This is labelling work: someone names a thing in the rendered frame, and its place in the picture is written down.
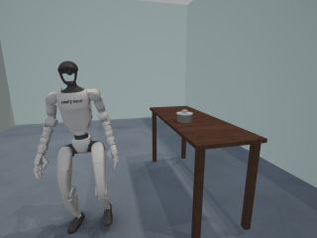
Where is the left robot shin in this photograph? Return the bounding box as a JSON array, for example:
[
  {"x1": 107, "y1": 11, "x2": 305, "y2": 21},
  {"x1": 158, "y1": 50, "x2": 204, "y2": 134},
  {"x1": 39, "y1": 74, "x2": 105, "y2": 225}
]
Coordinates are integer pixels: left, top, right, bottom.
[{"x1": 98, "y1": 184, "x2": 110, "y2": 210}]

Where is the robot left forearm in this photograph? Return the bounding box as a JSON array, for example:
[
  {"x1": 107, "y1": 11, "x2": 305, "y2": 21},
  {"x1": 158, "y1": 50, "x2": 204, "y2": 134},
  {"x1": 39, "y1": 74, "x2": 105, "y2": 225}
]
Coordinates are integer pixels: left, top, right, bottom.
[{"x1": 102, "y1": 112, "x2": 116, "y2": 146}]

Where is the robot shin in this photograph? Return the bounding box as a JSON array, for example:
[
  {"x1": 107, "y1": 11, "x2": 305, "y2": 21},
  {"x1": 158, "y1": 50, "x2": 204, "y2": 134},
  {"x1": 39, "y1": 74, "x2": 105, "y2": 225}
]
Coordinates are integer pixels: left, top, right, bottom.
[
  {"x1": 61, "y1": 194, "x2": 81, "y2": 219},
  {"x1": 98, "y1": 184, "x2": 110, "y2": 210}
]

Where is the robot right forearm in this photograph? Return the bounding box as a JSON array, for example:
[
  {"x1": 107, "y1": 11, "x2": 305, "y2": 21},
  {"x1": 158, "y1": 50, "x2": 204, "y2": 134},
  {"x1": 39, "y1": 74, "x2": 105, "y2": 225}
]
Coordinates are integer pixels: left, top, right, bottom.
[{"x1": 37, "y1": 120, "x2": 53, "y2": 154}]

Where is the table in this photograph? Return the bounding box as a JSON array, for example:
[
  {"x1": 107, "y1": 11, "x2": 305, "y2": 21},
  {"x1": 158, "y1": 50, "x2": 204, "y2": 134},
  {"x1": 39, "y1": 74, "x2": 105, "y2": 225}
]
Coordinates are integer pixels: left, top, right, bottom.
[{"x1": 150, "y1": 106, "x2": 267, "y2": 238}]

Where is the pot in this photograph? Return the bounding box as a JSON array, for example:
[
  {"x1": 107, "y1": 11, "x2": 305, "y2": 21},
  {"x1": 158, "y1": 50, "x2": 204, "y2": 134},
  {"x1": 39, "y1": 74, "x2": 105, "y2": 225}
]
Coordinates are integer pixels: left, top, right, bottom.
[{"x1": 176, "y1": 114, "x2": 192, "y2": 123}]

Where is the robot left upper arm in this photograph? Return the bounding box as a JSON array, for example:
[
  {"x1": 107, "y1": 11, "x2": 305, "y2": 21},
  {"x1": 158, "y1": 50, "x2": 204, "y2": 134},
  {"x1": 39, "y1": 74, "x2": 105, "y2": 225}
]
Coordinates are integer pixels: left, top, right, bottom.
[{"x1": 86, "y1": 88, "x2": 108, "y2": 122}]

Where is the robot right hand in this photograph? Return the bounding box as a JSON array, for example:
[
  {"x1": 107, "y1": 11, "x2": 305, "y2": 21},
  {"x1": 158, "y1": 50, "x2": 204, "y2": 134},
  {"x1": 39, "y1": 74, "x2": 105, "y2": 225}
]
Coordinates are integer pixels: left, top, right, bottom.
[{"x1": 33, "y1": 153, "x2": 49, "y2": 179}]

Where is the right robot shin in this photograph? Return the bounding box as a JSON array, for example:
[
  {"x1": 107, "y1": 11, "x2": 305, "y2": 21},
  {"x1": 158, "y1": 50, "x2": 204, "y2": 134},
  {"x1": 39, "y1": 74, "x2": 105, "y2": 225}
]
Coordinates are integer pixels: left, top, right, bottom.
[{"x1": 61, "y1": 194, "x2": 81, "y2": 219}]

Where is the robot right upper arm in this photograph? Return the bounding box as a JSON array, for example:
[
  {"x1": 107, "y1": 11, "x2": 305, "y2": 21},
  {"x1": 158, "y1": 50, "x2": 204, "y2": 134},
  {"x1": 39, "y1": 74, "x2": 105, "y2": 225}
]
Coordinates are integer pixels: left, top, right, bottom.
[{"x1": 45, "y1": 91, "x2": 59, "y2": 127}]

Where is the robot left hand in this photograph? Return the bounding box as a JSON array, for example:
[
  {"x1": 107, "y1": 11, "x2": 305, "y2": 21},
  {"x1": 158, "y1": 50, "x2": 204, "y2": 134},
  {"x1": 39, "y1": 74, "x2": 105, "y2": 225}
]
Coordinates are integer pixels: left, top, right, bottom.
[{"x1": 107, "y1": 144, "x2": 119, "y2": 169}]

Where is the lid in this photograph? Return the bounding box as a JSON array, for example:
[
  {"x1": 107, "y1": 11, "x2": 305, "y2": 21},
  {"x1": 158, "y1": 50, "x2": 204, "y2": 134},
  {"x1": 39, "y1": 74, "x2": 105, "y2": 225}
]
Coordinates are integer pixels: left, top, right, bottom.
[{"x1": 176, "y1": 111, "x2": 193, "y2": 116}]

